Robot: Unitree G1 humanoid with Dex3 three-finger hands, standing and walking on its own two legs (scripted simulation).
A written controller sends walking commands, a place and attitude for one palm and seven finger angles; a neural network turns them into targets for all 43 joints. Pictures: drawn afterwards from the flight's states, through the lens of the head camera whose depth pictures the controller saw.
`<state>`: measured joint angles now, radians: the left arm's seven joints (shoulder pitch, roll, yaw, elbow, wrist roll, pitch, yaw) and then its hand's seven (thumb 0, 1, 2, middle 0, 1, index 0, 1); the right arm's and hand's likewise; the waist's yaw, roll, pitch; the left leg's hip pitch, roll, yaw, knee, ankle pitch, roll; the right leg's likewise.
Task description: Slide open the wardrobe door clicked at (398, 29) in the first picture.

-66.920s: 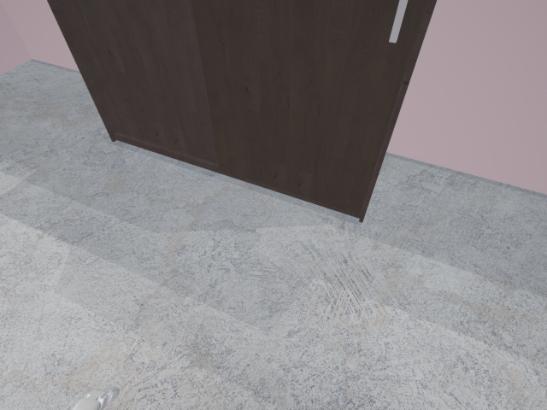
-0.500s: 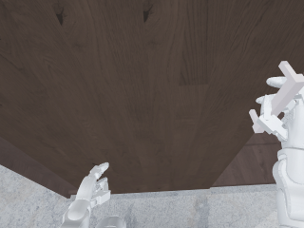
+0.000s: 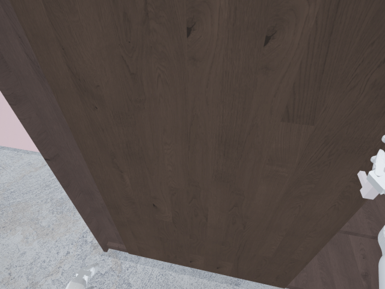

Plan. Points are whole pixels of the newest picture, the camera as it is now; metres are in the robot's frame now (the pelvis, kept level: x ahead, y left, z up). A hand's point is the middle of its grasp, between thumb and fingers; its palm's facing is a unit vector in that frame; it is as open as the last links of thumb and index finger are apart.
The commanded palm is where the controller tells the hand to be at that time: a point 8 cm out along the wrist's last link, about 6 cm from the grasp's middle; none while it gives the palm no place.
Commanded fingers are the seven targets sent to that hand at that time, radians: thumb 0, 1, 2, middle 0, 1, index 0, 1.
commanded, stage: stop walking and hold the door there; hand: right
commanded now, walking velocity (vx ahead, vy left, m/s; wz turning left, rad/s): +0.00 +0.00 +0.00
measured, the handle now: out of the picture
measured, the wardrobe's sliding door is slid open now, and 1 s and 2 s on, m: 0.60 0.60 0.60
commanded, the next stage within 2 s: loosen the grip on the handle in 1.78 s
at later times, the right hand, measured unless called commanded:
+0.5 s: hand (377, 173) +0.30 -0.30 +0.16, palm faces +0.55 +0.79 -0.26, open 5.6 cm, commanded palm +0.26 -0.32 +0.13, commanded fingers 0.00 -0.90 -0.90 0.45 1.40 0.45 1.40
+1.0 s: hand (374, 175) +0.30 -0.30 +0.15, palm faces +0.38 +0.91 -0.16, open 5.4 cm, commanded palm +0.27 -0.33 +0.13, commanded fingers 0.00 -0.90 -0.90 0.45 1.40 0.45 1.40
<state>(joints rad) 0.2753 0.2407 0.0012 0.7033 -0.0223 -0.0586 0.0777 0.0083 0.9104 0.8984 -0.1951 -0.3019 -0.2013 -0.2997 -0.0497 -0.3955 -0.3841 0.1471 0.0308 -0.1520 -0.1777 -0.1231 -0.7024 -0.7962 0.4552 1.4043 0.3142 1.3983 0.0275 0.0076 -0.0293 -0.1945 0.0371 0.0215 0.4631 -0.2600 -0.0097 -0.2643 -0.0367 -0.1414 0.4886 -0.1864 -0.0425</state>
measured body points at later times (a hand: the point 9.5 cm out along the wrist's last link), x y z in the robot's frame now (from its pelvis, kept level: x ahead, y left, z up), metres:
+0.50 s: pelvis -0.01 +0.01 +0.00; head -0.02 +0.02 +0.45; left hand +0.14 +0.27 -0.10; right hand +0.27 -0.34 +0.17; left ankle +0.02 +0.14 -0.74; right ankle +0.05 -0.09 -0.74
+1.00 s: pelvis -0.05 -0.06 +0.00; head +0.00 -0.07 +0.45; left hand +0.13 +0.13 -0.10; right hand +0.28 -0.34 +0.16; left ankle -0.11 +0.07 -0.69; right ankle +0.03 -0.11 -0.74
